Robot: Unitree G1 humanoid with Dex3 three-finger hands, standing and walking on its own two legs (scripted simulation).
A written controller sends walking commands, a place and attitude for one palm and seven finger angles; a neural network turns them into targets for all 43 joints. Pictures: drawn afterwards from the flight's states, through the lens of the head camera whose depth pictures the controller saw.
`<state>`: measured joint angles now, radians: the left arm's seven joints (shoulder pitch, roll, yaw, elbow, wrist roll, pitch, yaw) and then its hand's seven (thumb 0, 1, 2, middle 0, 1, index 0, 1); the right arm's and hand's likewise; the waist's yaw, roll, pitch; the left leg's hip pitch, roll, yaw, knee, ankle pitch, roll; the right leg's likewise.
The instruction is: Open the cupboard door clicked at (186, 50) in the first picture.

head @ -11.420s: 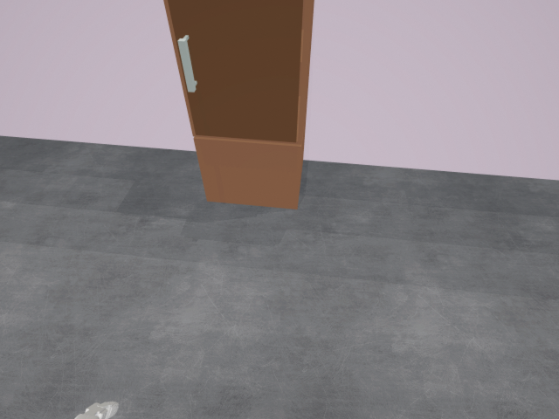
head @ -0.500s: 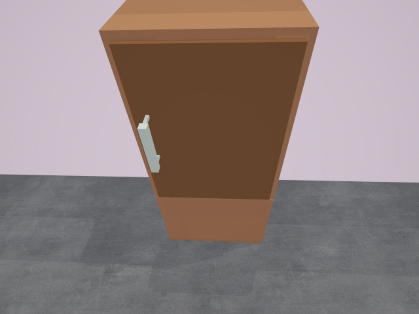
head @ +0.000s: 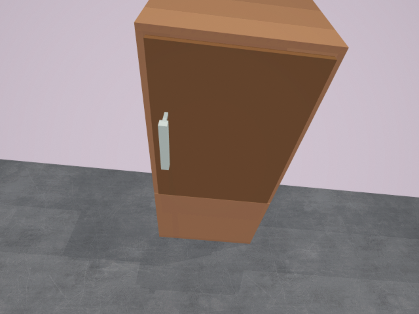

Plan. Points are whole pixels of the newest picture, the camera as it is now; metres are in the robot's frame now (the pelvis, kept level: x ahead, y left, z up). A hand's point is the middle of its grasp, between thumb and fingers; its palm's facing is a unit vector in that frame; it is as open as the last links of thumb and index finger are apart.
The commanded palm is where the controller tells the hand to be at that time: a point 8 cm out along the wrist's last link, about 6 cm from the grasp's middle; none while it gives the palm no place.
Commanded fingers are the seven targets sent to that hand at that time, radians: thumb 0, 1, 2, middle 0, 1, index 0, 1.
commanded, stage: come to a stop and stand still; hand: left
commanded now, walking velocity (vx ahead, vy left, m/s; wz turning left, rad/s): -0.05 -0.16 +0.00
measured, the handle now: (165, 141) +0.57 +0.15 -0.04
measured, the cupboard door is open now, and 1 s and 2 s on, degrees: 0 0 0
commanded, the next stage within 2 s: look again from close up in 0.76 s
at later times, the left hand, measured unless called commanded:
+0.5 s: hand out of the picture +0.06 +0.13 -0.18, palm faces +0.05 -0.98 -0.21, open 7.2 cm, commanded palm none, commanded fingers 0.00 0.90 0.90 -0.20 -0.30 -0.20 -0.30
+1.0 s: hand out of the picture -0.03 +0.11 -0.19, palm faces +0.05 -0.99 -0.16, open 7.4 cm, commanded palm none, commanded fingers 0.00 0.90 0.90 -0.20 -0.30 -0.20 -0.30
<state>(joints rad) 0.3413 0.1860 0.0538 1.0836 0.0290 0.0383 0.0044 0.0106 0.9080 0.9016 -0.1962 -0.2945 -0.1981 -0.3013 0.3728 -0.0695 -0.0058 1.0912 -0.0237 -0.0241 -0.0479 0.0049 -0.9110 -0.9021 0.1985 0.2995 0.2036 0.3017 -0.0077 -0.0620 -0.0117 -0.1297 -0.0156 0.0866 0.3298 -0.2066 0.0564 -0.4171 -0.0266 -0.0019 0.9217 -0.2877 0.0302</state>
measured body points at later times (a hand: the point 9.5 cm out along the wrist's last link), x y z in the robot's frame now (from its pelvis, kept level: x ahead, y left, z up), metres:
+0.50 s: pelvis +0.02 -0.05 -0.01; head +0.02 -0.05 +0.44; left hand +0.06 +0.18 -0.16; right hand -0.01 -0.26 -0.17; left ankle -0.02 +0.08 -0.75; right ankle +0.01 -0.16 -0.75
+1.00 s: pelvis +0.00 -0.04 -0.01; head +0.01 -0.04 +0.44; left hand -0.03 +0.16 -0.17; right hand +0.02 -0.27 -0.17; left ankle -0.02 +0.08 -0.75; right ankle +0.01 -0.16 -0.75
